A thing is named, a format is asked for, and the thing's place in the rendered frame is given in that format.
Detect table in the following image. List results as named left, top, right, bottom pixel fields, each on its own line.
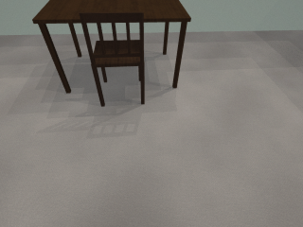
left=32, top=0, right=191, bottom=94

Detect chair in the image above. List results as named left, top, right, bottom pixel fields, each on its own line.
left=79, top=11, right=145, bottom=107

